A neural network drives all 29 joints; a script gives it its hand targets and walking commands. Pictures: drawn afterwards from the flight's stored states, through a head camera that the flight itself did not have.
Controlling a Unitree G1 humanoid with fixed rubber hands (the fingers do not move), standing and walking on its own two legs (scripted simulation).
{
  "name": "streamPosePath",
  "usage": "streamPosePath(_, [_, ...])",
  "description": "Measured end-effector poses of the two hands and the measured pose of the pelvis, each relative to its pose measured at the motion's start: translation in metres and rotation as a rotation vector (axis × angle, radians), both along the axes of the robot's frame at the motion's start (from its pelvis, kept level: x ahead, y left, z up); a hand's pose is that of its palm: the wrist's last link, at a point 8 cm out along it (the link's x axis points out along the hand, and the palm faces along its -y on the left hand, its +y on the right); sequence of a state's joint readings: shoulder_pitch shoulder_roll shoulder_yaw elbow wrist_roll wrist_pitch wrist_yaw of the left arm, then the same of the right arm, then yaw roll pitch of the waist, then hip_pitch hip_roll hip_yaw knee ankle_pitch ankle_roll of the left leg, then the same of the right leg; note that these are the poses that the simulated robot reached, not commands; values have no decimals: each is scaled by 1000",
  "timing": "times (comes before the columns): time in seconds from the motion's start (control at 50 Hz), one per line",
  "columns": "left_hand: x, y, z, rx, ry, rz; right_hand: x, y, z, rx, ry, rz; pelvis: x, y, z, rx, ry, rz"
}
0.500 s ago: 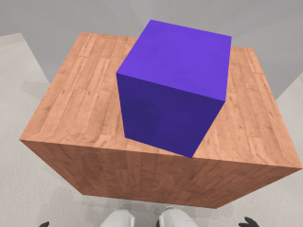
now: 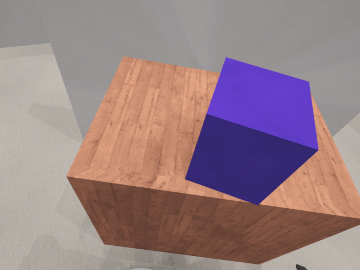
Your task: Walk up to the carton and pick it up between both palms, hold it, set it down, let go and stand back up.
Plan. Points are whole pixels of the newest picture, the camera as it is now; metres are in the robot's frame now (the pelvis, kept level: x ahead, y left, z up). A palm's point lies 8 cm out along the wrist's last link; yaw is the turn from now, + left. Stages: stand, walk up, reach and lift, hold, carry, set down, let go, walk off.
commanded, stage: walk up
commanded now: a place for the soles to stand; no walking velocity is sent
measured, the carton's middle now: (242, 134) +0.43 -0.14 +0.07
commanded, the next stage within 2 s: none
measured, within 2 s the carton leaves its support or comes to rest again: neither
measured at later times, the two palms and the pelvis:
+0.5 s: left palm out of the picture +0.08 +0.28 -0.17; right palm out of the picture +0.01 -0.37 -0.11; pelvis +0.00 -0.06 -0.04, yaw -3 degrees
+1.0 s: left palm out of the picture +0.06 +0.11 -0.14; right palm out of the picture +0.05 -0.48 -0.16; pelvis +0.00 -0.18 -0.03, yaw -6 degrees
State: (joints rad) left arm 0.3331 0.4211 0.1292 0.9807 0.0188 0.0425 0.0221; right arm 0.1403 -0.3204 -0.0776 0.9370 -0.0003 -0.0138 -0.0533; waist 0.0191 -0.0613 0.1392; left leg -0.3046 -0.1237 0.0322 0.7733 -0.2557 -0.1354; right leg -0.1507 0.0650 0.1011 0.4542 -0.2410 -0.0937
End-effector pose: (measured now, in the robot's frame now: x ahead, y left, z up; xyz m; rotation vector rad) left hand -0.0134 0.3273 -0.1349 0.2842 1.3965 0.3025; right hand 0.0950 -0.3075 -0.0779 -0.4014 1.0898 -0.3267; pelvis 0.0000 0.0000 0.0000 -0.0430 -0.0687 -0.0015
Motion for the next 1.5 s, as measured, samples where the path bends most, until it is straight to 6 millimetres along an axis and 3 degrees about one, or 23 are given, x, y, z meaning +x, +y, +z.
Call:
streamPosePath(0.04, [-10,7,-10,15,13,10,13,12,-12,10,-35,18,-5,8,-12,-26,-36,-5])
streamPosePath(0.08, [-7,12,-22,4,7,21,16,22,-19,22,-65,29,-5,16,-21,-37,-43,-5])
streamPosePath(0.14, [21,19,-46,-8,-76,13,-3,28,-38,4,-42,24,-7,24,-42,-35,-33,4])
streamPosePath(0.18, [43,16,-52,-28,-128,-31,-21,28,-38,-6,-11,-2,-11,23,-44,-16,-66,-4])
streamPosePath(0.24, [68,7,-51,-60,-182,-83,-50,16,-26,-52,27,-51,-10,16,-39,4,-74,-15])
streamPosePath(0.3, [81,-2,-47,-78,-198,-108,-70,-1,-14,-96,66,-86,-8,5,-32,19,-57,-20])
streamPosePath(0.42, [87,-22,-43,-52,-142,-148,-84,-34,-16,-100,119,-118,-5,-27,-32,40,-16,-43])
streamPosePath(0.54, [98,-62,-38,7,-138,-182,-83,-79,-47,-51,139,-122,-3,-76,-46,92,17,-59])
streamPosePath(0.6, [104,-93,-38,40,-153,-211,-77,-108,-71,-12,124,-121,-6,-107,-59,121,27,-75])
streamPosePath(0.66, [100,-132,-31,33,-175,-190,-63,-127,-88,39,102,-96,-9,-131,-59,93,3,-73])
streamPosePath(0.78, [88,-191,-10,12,-150,-143,-36,-146,-86,120,53,-75,-9,-160,-38,118,29,-82])
streamPosePath(0.92, [80,-217,0,31,-123,-128,-39,-165,-79,146,79,-86,-6,-181,-26,118,40,-94])
streamPosePath(1.04, [76,-220,-6,22,-117,-111,-44,-167,-76,132,98,-97,-2,-182,-27,77,25,-93])
streamPosePath(1.16, [78,-210,-15,-3,-146,-101,-38,-155,-71,107,74,-93,0,-168,-30,46,8,-88])
streamPosePath(1.28, [85,-182,-22,-27,-192,-93,-34,-123,-65,102,50,-74,-2,-136,-32,14,-7,-78])
streamPosePath(1.38, [93,-153,-14,-26,-250,-99,-33,-102,-55,107,24,-52,-11,-115,-27,0,-16,-69])
streamPosePath(1.5, [75,-128,-5,4,-220,-114,-25,-96,-46,118,-24,-29,-27,-110,-22,0,13,-71])
